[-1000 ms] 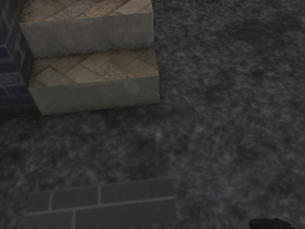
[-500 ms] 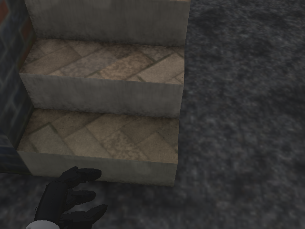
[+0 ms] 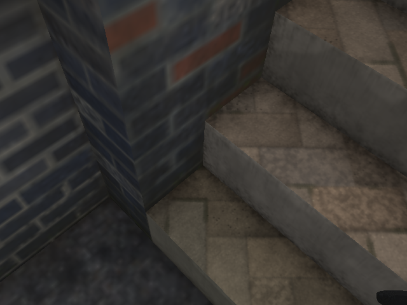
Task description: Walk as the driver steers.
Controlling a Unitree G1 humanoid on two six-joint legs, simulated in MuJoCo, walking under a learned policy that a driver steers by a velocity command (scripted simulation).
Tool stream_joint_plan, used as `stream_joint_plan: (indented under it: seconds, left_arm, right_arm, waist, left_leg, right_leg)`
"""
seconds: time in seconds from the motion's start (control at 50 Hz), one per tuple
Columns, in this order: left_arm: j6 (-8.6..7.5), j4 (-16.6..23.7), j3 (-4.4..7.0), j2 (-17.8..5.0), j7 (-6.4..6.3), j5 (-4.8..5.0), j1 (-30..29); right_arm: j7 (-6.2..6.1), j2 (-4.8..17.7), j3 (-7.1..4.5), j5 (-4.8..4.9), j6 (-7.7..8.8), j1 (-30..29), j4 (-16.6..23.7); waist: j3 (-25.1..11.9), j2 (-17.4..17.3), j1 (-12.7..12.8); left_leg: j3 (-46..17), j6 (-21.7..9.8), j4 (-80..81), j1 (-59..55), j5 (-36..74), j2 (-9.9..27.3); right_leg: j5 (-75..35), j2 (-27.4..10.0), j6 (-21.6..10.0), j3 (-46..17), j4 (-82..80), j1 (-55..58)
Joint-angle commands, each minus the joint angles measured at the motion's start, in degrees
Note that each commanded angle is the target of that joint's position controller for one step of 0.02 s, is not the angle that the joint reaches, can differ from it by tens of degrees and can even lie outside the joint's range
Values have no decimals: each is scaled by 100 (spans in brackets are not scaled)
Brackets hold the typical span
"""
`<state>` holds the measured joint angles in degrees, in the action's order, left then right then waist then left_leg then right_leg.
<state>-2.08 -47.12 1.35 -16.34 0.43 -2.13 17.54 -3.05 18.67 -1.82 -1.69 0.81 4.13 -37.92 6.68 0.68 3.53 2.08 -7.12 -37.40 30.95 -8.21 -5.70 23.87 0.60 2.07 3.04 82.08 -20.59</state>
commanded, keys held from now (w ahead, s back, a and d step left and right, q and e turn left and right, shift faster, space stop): w+e+shift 0.96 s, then w+shift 0.04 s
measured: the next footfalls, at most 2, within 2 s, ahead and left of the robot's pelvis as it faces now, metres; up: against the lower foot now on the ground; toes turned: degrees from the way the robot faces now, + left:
right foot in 0.50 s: +0.27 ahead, -0.32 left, +0.22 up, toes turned -17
left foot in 0.96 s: +0.28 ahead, -0.24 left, +0.22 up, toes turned -36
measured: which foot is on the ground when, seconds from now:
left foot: down 0.00-0.50, up 0.52-0.94, down 0.96-1.00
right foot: up 0.00-0.48, down 0.50-0.88, up 0.90-1.00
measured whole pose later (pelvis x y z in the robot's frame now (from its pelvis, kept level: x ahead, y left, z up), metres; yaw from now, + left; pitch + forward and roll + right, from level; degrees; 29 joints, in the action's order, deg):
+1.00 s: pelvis +0.05 -0.23 +0.17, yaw -40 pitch -2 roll +7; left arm 8.5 -27.5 5.9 -24.6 -4.8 -0.7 14.0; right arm -5.0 14.9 -4.1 -4.0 -5.8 1.5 -27.1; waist 2.8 1.1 2.4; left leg 6.9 -2.9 -51.0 35.4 -13.1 -1.9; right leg 19.1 11.8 5.7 -13.9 88.8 -36.5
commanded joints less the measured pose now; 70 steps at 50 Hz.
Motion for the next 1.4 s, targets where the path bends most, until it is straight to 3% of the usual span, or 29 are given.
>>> stream_joint_plan:
  seconds: [0.02, 0.14, 0.24, 0.32, 0.42, 0.46, 0.48, 0.5, 0.52, 0.54, 0.58, 0.62, 0.7, 0.74, 0.82, 0.84, 0.88, 0.9, 0.92, 0.96, 0.98, 1.0, 1.08, 1.14, 1.16, 1.2, 1.24, 1.3, 1.4]
  left_arm:
    - [243, 331, 75, -682, -82, -142, 644]
    - [659, 336, 15, 26, -315, 49, 368]
    - [688, 1865, -119, 572, -547, -55, -2450]
    - [633, 2286, -176, 567, -344, 79, -2490]
    - [885, 2071, -130, 427, -120, 181, -1569]
    - [898, 2003, -148, 404, 83, 113, -1232]
    - [793, 1792, 2, 32, 38, 139, -580]
    - [804, 1622, 118, -291, -143, 166, 1182]
    - [781, 1327, 362, -987, -79, -44, 1159]
    - [788, 1677, 549, -1484, -138, -185, 167]
    - [703, 1867, 307, -974, -137, -187, -1788]
    - [587, 1832, 225, -646, -78, -153, -2075]
    - [259, 1681, 302, -625, 64, 28, -1543]
    - [197, 1443, 422, -777, -271, -5, -1012]
    - [611, 1927, 395, -858, -289, 15, -1179]
    - [716, 2143, 412, -857, -268, -20, -1283]
    - [953, 2781, 577, -1335, -308, 110, -2679]
    - [1137, 2488, 628, -1133, -405, 422, -2016]
    - [862, 1545, 440, -555, -488, 272, 1181]
    - [1037, 1536, 794, -1436, -565, 188, 1715]
    - [1286, 1936, 704, -1244, -654, 224, 1912]
    - [1352, 2081, 426, -1071, -580, -102, 908]
    - [976, 2401, 162, -628, 28, 242, -437]
    - [745, 1465, -8, -185, 212, 347, 241]
    - [727, 1291, -73, -113, 266, 253, 451]
    - [513, 1562, 158, -1273, 260, 22, 561]
    - [753, 1742, 400, -1756, -59, -313, 253]
    - [444, 1670, 221, -1111, -545, -112, -332]
    - [149, 1523, 174, -482, -548, 75, -49]
  right_arm:
    - [-198, 718, -261, 129, 13, 685, 228]
    - [33, 580, -74, -165, 284, 657, -287]
    - [-136, 625, -162, -211, 291, 2351, -1200]
    - [-43, 520, -131, -246, 368, 1784, -1222]
    - [-1, 744, -281, -37, 351, 173, -546]
    - [-213, 850, -299, 109, 197, 1486, -550]
    - [-182, 960, -300, 106, 233, 1618, -394]
    - [-18, 1317, -414, 105, 378, 583, -128]
    - [77, 737, -329, -13, 327, -313, 154]
    - [177, -164, -131, -62, 88, -685, 381]
    - [95, -702, -47, -395, -252, -40, 515]
    - [109, -242, -191, -482, -307, 851, 337]
    - [175, -39, -215, -160, -273, 269, 500]
    - [95, -544, -11, -99, -240, -354, 757]
    - [118, -304, -100, 4, -517, 203, 1030]
    - [83, -261, -120, 14, -595, 539, 1017]
    - [-6, 182, -333, -77, -716, 2339, 787]
    - [-61, 37, -368, -6, -778, 1318, 1082]
    - [-47, -697, -74, -229, -778, -1920, 1563]
    - [-179, -349, -111, -355, -545, -2871, 2156]
    - [-230, -342, -11, -440, -355, -3173, 2382]
    - [-368, -569, -26, -28, -185, -2285, 2221]
    - [-477, -216, -145, -434, -178, -324, 1479]
    - [-534, -92, -416, -108, -369, 333, 934]
    - [-492, -308, -415, -126, -524, 399, 720]
    - [-294, -865, -374, 265, -598, -179, 1279]
    - [-414, -1144, -146, 330, -425, -693, 1343]
    - [108, -161, -258, 34, -340, -1163, 1298]
    - [276, -154, -415, -130, -578, -148, 703]
  waist:
    - [-1977, 247, -298]
    - [-1446, -1163, -249]
    - [-876, -1033, -922]
    - [-465, -209, -310]
    - [-817, -902, 137]
    - [-1532, -1345, -278]
    - [-2804, -322, -78]
    - [-3761, -23, 989]
    - [-3834, 1341, 1064]
    - [-3295, 2686, 858]
    - [-1805, 2073, -305]
    - [-1301, 1344, -799]
    - [-1025, 306, -496]
    - [-137, -1678, -424]
    - [-866, 174, -411]
    - [-955, 1155, -390]
    - [-627, 1325, -1417]
    - [-819, -1565, -1367]
    - [-1737, -2908, 810]
    - [-1587, 273, 1579]
    - [-1281, 255, 1769]
    - [-1342, 366, 672]
    - [-857, 311, -389]
    - [-855, -21, -462]
    - [-802, 794, -240]
    - [-905, 2289, -477]
    - [-546, 1070, -437]
    - [421, -62, -309]
    - [-206, 523, -236]
  left_leg:
    - [-2611, -1250, 1302, -3067, 4445, 2445]
    - [-1027, -1053, 1767, -1346, 2904, 2279]
    - [-1309, -264, 2181, -3706, -1067, 2977]
    - [-505, 246, 2796, -2171, -2079, 2763]
    - [1471, 103, 3503, -838, 674, 2180]
    - [1347, -305, 1989, -1960, 6793, 2609]
    - [858, -322, 320, -1318, 7692, 2483]
    - [472, -285, -816, -743, 5714, 2574]
    - [-356, 38, -2477, 1235, 460, 1510]
    - [-935, 204, -5179, 1699, -525, 638]
    - [-1121, 385, -6329, 1499, -686, 504]
    - [-485, 752, -6608, 1150, -491, 213]
    - [-354, 934, -6289, 1161, -594, 218]
    - [-966, 984, -4833, 1902, 197, 523]
    - [-643, 1097, -3138, 1166, -285, -2]
    - [-318, 976, -2613, 370, -1131, -316]
    - [-41, 253, -877, -2044, -1864, -304]
    - [-349, -649, 1315, -1193, -549, 755]
    - [611, -379, 962, 953, 1182, 638]
    - [-585, -432, 163, 2962, 568, 1369]
    - [-2248, -881, -323, 2361, 264, 2783]
    - [-2796, -786, -448, 1445, -1228, 2964]
    - [-1502, 77, -1886, 170, -2527, 2008]
    - [79, 179, -2971, 313, -1657, 1284]
    - [622, 176, -4718, 694, -2220, 713]
    - [458, 893, -9475, 2396, -3352, 231]
    - [-251, 912, -10457, 3844, -2486, 116]
    - [-1564, 1060, -8245, 4323, -960, 147]
    - [-773, 1022, -6436, 2858, -1077, 30]
  right_leg:
    - [-730, -389, 35, -678, 1321, -1846]
    - [121, 447, -60, -295, 2610, -1871]
    - [1157, 223, -480, -1113, 5899, -6419]
    - [615, -130, -426, -859, 4256, -5609]
    - [534, -433, -604, 402, 429, -1840]
    - [2647, 198, -1058, 715, -377, -522]
    - [1939, 450, -1347, -80, -463, 1180]
    - [1377, 433, -1183, -826, -1013, 2365]
    - [1942, 442, -1284, -2875, -2499, 3096]
    - [4693, -339, -1158, -4983, -5483, 1280]
    - [4466, -7, -343, -4433, -6017, -1211]
    - [3208, 448, -275, -3405, -5906, -1848]
    - [1584, 199, -714, -3214, -6169, -1644]
    - [379, -435, -479, -4025, -5668, -905]
    - [838, 53, -187, -3341, -6743, -460]
    - [628, 207, 245, -3274, -7511, -637]
    - [-309, 1140, 1718, -2515, -7077, -2353]
    - [1390, 2022, 1841, -1566, -2340, -1448]
    - [681, 1264, 575, -1715, 242, 954]
    - [-142, 796, -17, -2057, 2791, 2096]
    - [-362, 59, 340, -1972, 2610, 566]
    - [-1279, -149, 588, -1744, 2700, -704]
    - [-1731, -403, -186, -775, -3448, -920]
    - [-4020, -480, -279, 294, -7040, 1389]
    - [-3514, -257, -203, 208, -6953, 1490]
    - [-9934, -1388, -214, -1160, -4959, 758]
    - [-6822, -2306, -1416, -1686, -5332, 994]
    - [-1235, -2562, -1558, -2259, -6120, 1068]
    - [-2768, -2161, -1492, -1324, -5776, 1753]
